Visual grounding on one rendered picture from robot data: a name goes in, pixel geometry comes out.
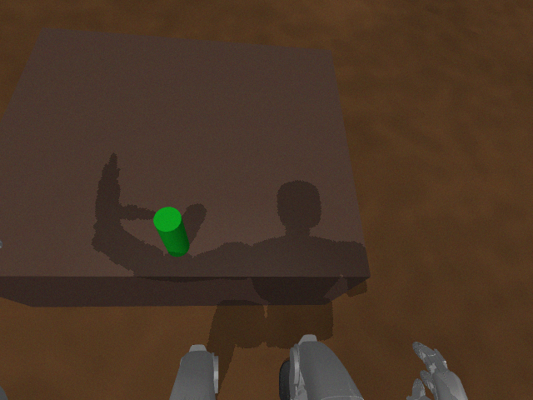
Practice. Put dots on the can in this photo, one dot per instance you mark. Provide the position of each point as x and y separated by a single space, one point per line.
169 224

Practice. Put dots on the right robot hand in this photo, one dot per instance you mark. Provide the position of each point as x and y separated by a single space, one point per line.
443 383

